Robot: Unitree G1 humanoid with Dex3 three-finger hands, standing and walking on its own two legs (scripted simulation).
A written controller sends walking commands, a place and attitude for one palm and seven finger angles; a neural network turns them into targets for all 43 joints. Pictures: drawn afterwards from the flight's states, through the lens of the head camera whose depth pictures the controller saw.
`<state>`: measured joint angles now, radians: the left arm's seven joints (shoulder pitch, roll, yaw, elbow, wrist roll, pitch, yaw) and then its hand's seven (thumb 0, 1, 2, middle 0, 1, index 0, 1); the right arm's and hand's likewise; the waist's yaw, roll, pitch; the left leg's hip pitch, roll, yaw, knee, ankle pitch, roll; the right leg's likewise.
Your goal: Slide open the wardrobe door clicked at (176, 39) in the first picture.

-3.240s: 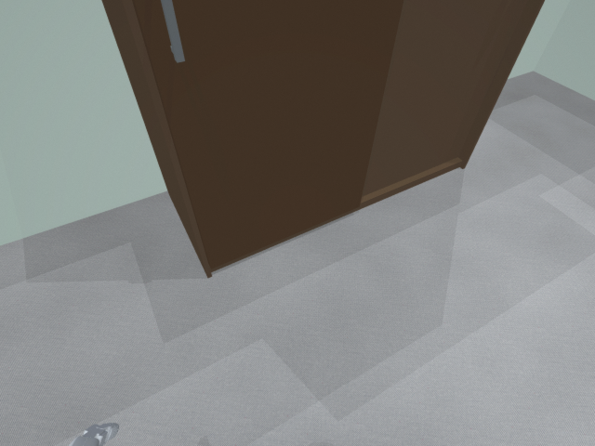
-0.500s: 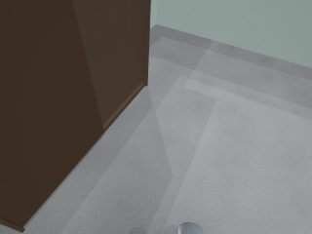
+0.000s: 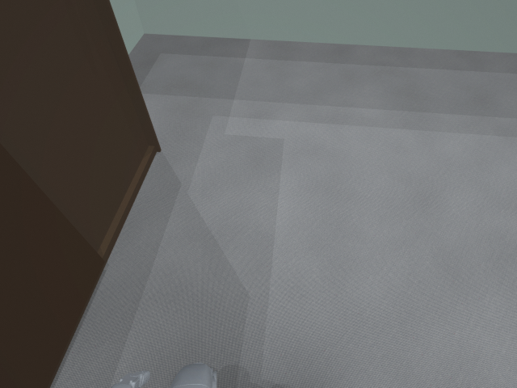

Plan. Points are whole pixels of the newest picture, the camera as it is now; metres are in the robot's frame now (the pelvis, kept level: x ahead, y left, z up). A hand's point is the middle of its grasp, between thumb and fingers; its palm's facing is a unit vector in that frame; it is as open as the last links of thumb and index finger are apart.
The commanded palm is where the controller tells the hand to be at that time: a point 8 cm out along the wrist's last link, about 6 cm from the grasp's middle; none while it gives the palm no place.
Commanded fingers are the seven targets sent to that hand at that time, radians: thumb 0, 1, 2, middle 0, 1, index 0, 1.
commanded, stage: walk to a spot facing it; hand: left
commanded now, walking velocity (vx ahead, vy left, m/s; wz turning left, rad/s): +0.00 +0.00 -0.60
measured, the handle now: out of the picture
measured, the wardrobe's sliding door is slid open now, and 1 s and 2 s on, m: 0.00 0.00 0.00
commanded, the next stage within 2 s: turn to face it in 1.82 s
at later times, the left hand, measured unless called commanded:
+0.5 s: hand out of the picture +0.12 +0.28 -0.17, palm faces -0.23 -0.95 -0.19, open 7.4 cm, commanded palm none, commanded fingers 0.00 0.90 0.90 -0.20 -0.30 -0.20 -0.30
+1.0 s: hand (200, 361) +0.18 +0.11 -0.13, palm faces -0.56 -0.78 -0.28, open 7.4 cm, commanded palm none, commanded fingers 0.00 0.90 0.90 -0.20 -0.30 -0.20 -0.30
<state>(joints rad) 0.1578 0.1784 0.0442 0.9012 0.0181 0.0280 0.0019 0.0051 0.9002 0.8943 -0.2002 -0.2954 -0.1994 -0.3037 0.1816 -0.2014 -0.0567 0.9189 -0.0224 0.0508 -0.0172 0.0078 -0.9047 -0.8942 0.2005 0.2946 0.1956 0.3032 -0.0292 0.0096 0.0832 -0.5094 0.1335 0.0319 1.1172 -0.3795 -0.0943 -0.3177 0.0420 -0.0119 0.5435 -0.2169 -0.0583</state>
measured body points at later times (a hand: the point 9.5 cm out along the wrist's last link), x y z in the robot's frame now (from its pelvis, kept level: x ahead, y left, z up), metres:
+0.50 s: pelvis +0.01 +0.08 +0.01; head +0.05 +0.12 +0.46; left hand +0.13 +0.33 -0.15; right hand +0.01 -0.17 -0.11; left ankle +0.02 +0.15 -0.73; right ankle -0.08 -0.07 -0.63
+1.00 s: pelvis -0.03 +0.02 +0.01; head -0.02 -0.02 +0.45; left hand +0.21 +0.15 -0.11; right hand -0.14 -0.21 -0.16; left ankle +0.06 +0.17 -0.65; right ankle -0.06 -0.04 -0.73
